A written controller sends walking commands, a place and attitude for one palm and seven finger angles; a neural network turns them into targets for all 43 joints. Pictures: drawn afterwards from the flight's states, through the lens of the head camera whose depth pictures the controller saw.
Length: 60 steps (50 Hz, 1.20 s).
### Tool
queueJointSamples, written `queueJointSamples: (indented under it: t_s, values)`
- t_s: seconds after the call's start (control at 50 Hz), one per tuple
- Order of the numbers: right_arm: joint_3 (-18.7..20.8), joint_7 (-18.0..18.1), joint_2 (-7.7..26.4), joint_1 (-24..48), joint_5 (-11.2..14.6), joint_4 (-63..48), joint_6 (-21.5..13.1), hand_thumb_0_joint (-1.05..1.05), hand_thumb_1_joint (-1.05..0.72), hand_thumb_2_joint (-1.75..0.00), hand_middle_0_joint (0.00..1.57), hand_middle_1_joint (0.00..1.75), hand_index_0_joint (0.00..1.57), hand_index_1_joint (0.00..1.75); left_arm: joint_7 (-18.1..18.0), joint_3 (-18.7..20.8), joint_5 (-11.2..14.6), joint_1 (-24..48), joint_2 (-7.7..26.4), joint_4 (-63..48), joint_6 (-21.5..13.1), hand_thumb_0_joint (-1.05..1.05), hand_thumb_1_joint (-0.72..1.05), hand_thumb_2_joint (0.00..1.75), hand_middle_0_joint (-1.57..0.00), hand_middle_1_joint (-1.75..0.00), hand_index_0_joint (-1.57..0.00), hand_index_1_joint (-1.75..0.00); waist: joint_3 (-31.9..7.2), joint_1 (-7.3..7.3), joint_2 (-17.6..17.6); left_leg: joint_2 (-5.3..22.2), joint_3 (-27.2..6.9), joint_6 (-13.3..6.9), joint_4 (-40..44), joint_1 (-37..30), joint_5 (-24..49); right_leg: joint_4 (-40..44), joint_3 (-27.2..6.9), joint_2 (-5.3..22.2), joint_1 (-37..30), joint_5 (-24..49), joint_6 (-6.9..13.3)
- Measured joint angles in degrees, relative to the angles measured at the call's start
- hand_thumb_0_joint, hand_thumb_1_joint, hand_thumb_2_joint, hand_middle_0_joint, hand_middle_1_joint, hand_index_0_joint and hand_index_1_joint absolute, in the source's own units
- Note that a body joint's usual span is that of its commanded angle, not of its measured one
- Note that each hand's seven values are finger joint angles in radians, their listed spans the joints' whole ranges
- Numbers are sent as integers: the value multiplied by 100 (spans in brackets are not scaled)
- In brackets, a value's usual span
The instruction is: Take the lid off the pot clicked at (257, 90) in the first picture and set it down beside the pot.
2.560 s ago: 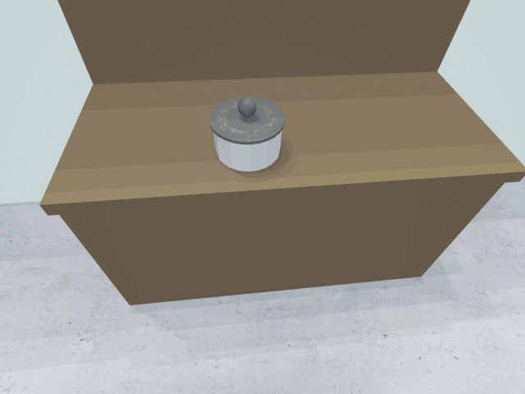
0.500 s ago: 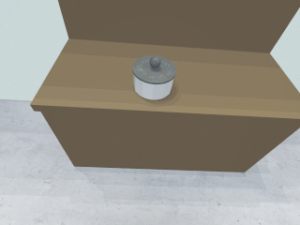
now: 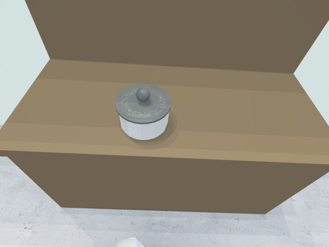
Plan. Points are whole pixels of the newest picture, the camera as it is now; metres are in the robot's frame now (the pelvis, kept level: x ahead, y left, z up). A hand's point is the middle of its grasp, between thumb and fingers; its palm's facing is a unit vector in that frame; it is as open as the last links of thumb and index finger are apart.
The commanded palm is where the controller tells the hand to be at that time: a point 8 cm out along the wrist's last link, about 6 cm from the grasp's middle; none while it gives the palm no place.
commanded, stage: come to a stop and stand still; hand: left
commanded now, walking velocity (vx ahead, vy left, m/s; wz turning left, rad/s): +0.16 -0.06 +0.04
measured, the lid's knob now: (143, 94) +0.55 +0.11 +0.04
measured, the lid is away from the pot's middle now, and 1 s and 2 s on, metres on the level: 0.00 0.00 0.00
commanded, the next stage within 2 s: look again from close up in 1.04 s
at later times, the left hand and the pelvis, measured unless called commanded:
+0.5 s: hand out of the picture +0.06 +0.18 -0.17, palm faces +0.06 -0.96 -0.26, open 7.4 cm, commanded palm none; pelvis +0.04 -0.02 +0.00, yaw -1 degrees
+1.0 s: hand out of the picture +0.05 +0.12 -0.17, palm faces -0.01 -0.98 -0.19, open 7.3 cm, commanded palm none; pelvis +0.04 -0.05 +0.01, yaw +0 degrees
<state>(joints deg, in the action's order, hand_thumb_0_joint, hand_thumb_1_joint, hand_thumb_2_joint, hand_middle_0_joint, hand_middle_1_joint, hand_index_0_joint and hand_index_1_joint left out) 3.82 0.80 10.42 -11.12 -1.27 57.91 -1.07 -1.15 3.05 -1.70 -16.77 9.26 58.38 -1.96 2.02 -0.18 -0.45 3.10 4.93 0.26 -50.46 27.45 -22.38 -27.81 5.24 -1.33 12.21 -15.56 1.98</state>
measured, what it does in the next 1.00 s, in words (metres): steps on the spot: left foot, then right foot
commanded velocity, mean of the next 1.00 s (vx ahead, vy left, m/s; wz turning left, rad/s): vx -0.08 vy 0.00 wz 0.00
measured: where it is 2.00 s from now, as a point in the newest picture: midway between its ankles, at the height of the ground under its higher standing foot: outside the picture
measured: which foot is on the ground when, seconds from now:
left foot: up 0.00-0.06, down 0.08-1.00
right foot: down 0.00-0.10, up 0.12-0.50, down 0.52-1.00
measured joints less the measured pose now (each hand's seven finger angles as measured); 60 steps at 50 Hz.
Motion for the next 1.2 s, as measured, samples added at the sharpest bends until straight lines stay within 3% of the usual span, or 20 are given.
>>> queueJointSamples:
  t_s: [0.06, 0.1, 0.14, 0.18, 0.3, 0.42, 0.46, 0.54, 0.64, 0.7, 0.98, 1.06, 1.2]
  values:
    - [-67, -27, -130, 168, 13, -111, -135, 0, -91, -90, 19, 30, 19, 29, 21, -23, 38, -191, 30, 135, 23, 1, 92, 90, -20, -30, -20, -30, -48, 80, -73, -129, 69, -1, 1246, -488, 619, -63, 3, -75, -269, -233, -46]
    - [-137, -13, -244, 224, 12, -106, -233, 0, -91, -90, 19, 30, 19, 29, 19, -28, 73, -275, 64, 215, 55, 1, 91, 90, -20, -30, -20, -30, -66, 124, -187, -229, 60, -266, 1580, -745, 1011, -394, -37, -55, -305, -511, -78]
    - [-234, 15, -370, 261, 2, -92, -231, 0, -91, -90, 19, 30, 19, 29, -15, -47, 97, -267, 82, 292, 108, 1, 91, 90, -20, -30, -20, -30, -71, 197, -352, -330, 148, -520, 1582, -885, 850, -989, -180, 45, -139, -1027, -109]
    - [-326, 69, -435, 274, 10, -60, -186, 0, -91, -90, 19, 30, 19, 29, -48, -89, 88, -222, 39, 325, 164, 1, 91, 90, -20, -30, -20, -30, -83, 237, -354, -382, 168, -604, 1812, -1061, 818, -1450, -291, 110, 57, -1381, -164]
    - [-309, 171, -448, 447, 107, -48, -43, -2, -93, -90, 20, 30, 20, 29, -133, -155, 67, 29, -66, 173, 272, 1, 91, 90, -20, -30, -20, -30, 120, 239, -136, -446, 111, -601, 2533, -1372, 1196, -1694, -522, 392, 474, -1132, -345]
    - [-190, 95, -274, 512, 42, -74, 155, -2, -92, -90, 20, 30, 20, 30, -162, -32, 33, 181, 74, 44, 409, 1, 91, 90, -20, -30, -20, -30, 226, 194, 4, -348, 114, -501, 2537, -1291, 1271, -1859, -541, 414, 650, -1031, -367]
    - [-154, 71, -201, 454, 24, -40, 200, -2, -92, -90, 20, 30, 20, 30, -162, -10, 23, 176, 121, 30, 412, 1, 91, 90, -20, -30, -20, -30, 199, 179, 46, -321, 125, -450, 2471, -1235, 1263, -1608, -487, 406, 529, -921, -339]
    - [-106, 26, -97, 242, 68, 76, 266, -1, -91, -90, 20, 30, 20, 29, -169, -40, -10, 18, 221, 76, 295, 0, 91, 90, -20, -30, -20, -30, 33, 168, -1, -334, 223, -292, 2072, -1008, 1094, -302, -519, 435, 0, -224, -299]
    - [-98, -10, 46, -156, 66, 320, 326, 0, -91, -90, 19, 30, 19, 29, -81, -214, 36, -86, 95, 336, 246, 1, 91, 90, -20, -30, -20, -30, -130, -16, 194, -286, -2, -76, 2213, -1153, 974, -194, -421, 307, -137, -167, -246]
    - [-154, -8, 43, -392, 63, 529, 296, 0, -91, -90, 19, 30, 19, 29, -62, -271, 80, -68, 47, 432, 199, 1, 90, 90, -20, -30, -20, -30, -167, -67, 183, -228, -59, -111, 2376, -1282, 1324, -61, -377, 229, -278, -109, -212]
    - [-297, -23, -304, -1016, 6, 758, 169, 0, -91, -90, 19, 30, 19, 29, -64, -340, 82, 39, -29, 472, 114, 1, 91, 90, -20, -30, -20, -30, -56, -126, 29, -220, -185, -90, 2581, -1264, 1391, 198, -250, 194, -320, 15, -139]
    - [-229, -16, -347, -909, 25, 452, 114, 0, -91, -90, 19, 30, 19, 29, -113, -385, 83, -7, -38, 284, 87, 1, 91, 90, -20, -30, -20, -30, 89, -148, 156, -189, -227, -99, 2264, -1004, 1255, 4, -215, 172, -133, -73, -148]
    - [-161, 15, -207, -586, -19, 295, 193, 2, -93, -90, 20, 30, 20, 29, -159, -362, 89, -35, -98, 233, 122, 1, 91, 90, -20, -30, -20, -30, 8, -104, 302, -218, -260, -149, 1910, -788, 1012, -186, -185, 207, -15, -242, -200]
